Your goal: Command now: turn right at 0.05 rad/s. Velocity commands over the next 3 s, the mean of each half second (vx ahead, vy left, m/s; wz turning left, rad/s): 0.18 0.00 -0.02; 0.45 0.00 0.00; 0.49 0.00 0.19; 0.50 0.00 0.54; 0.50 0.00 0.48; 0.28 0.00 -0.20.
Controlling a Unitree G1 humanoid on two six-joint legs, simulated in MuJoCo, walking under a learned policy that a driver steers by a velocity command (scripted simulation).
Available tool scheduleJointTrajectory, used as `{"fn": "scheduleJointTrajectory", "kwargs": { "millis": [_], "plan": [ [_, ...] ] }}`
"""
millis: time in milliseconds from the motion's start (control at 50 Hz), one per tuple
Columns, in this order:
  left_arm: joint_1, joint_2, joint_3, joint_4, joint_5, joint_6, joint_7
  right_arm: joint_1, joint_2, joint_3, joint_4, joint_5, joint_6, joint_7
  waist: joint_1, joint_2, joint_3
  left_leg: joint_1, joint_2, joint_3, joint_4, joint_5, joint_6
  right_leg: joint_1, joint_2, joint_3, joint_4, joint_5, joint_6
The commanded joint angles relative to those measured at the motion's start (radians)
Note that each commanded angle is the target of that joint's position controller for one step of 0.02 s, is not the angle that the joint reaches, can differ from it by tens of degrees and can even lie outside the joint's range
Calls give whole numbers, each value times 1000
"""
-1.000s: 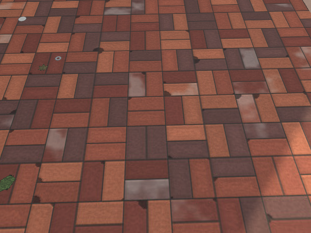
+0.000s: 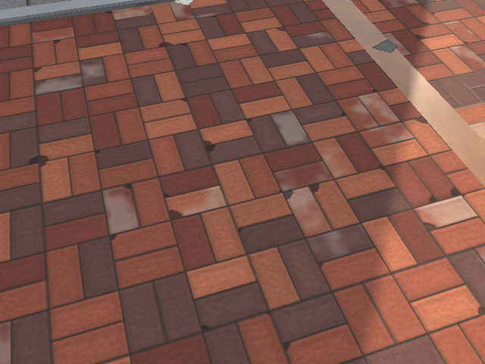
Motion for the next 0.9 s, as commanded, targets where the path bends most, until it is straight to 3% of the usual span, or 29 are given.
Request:
{"fn": "scheduleJointTrajectory", "kwargs": {
  "millis": [20,40,140,160,200,240,260,280,320,360,400,420,440,460,480,500,520,560,600,700,760,800,840,860,880,900],
  "plan": [
    [9,117,17,2,-3,-23,-1,22,-125,-34,-19,6,-7,2,-20,-15,-39,37,96,-113,-137,37,17,-41,-93,83,-58,129,-47],
    [7,89,8,11,-1,-30,-3,11,-131,-36,-5,3,-3,0,-11,-15,-18,69,97,-111,-120,45,13,-80,-91,87,-86,87,-46],
    [28,88,-1,68,-2,-45,8,34,-128,-38,53,1,-4,3,-17,-22,-19,88,108,-110,-112,107,14,-73,-88,87,-119,97,-50],
    [43,84,-3,80,-1,-45,8,42,-122,-36,67,0,-3,4,-14,-21,-37,94,95,-101,-115,12,11,-71,-84,91,-139,-15,-57],
    [69,128,14,90,0,-36,7,35,-133,-44,72,-7,3,9,-1,-57,5,13,32,-52,-33,-251,22,-107,-78,128,-156,-352,-104],
    [123,161,30,100,2,-30,4,-16,-110,-41,51,-16,4,20,35,-120,90,-147,-13,5,107,-301,23,-112,-168,272,-252,-586,-175],
    [129,170,38,103,4,-32,4,-28,-88,-35,41,-23,-2,24,39,-159,121,-193,-4,41,199,-231,19,-105,-239,350,-296,-599,-213],
    [129,156,39,102,7,-37,2,-40,-93,-36,32,-24,-11,25,43,-150,129,-232,28,28,262,-203,23,-96,-280,387,-321,-549,-238],
    [118,150,44,97,12,-55,-3,-30,-116,-45,24,-20,-32,34,29,-117,104,-284,60,7,295,-233,30,-20,-282,357,-311,-417,-246],
    [96,148,48,95,4,-69,-7,-3,-108,-46,23,-12,-49,41,4,-121,88,-187,59,28,195,-208,40,-47,-243,272,-274,-325,-225],
    [45,137,51,83,-4,-73,-12,136,-84,-49,74,-6,-58,36,-70,-83,67,98,7,92,13,-87,45,-204,-174,169,-182,-282,-188],
    [35,119,48,74,3,-76,-13,242,-102,-59,118,-8,-61,28,-104,-19,46,255,-6,69,-40,-103,41,-302,-127,126,-72,-260,-170],
    [17,55,30,51,8,-86,-19,362,-165,-75,143,-22,-73,17,-148,183,9,374,189,-215,-205,-294,63,-415,-29,-1,229,-208,-132],
    [-2,24,22,8,6,-95,-27,461,-269,-97,171,-12,-71,21,-148,365,-10,401,397,-641,-368,-545,154,-591,78,-88,470,-306,-115],
    [-6,85,34,10,26,-96,-32,370,-212,-83,159,-14,-66,21,-78,198,69,290,421,-653,-369,-599,184,-613,2,-14,627,-256,-134],
    [-8,78,34,19,22,-100,-45,263,-165,-71,119,-12,-73,26,-32,98,110,213,379,-557,-360,-533,175,-607,-44,-2,660,-146,-139],
    [11,57,28,32,15,-106,-55,210,-145,-65,101,-12,-82,28,-6,75,101,189,329,-452,-367,-400,157,-575,-72,-15,652,-69,-128],
    [7,50,27,39,27,-105,-66,211,-116,-54,107,-8,-100,23,2,80,63,211,262,-297,-365,-128,136,-543,-92,-51,632,27,-98],
    [-18,43,27,29,27,-96,-68,282,-101,-47,140,-5,-109,21,-6,92,37,261,240,-208,-336,124,136,-568,-87,-88,627,62,-75],
    [-214,10,11,-55,21,-86,-67,357,-82,-34,179,-5,-107,14,-41,100,70,256,212,-102,-321,389,151,-614,-69,-155,452,124,-35],
    [-298,-5,-1,-97,12,-88,-68,365,-89,-33,190,-7,-108,10,-55,118,86,231,209,-66,-323,461,150,-524,-42,-188,278,179,-48],
    [-302,6,0,-114,9,-90,-63,359,-99,-36,198,-8,-110,8,-44,123,86,249,233,-60,-312,540,147,-462,-30,-195,211,185,-77],
    [-235,30,12,-106,9,-96,-52,321,-112,-39,197,-7,-111,6,2,120,49,283,246,-37,-224,771,130,-353,2,-198,174,156,-117],
    [-143,49,22,-80,9,-101,-44,302,-124,-43,195,-8,-110,4,42,123,-3,305,244,-25,-116,904,117,-260,28,-196,163,125,-136],
    [4,69,36,-32,8,-108,-36,285,-130,-46,192,-8,-104,4,100,110,-81,297,227,-8,52,947,102,-111,54,-202,116,128,-157],
    [157,100,53,15,20,-116,-25,279,-127,-44,186,-4,-101,7,160,88,-158,177,193,13,265,790,88,105,6,-152,74,124,-181]
  ]
}}
Next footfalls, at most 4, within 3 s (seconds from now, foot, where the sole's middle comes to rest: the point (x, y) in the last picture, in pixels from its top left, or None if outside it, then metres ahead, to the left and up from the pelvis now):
0.90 right None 0.43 -0.06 -0.78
1.48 left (216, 285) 0.72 0.09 -0.78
2.00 right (239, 194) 1.08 0.03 -0.78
2.52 left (147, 177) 1.15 0.36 -0.78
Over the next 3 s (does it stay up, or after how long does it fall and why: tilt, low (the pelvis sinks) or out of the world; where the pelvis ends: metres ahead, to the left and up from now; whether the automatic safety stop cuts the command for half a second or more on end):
stays up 1.24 0.32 -0.02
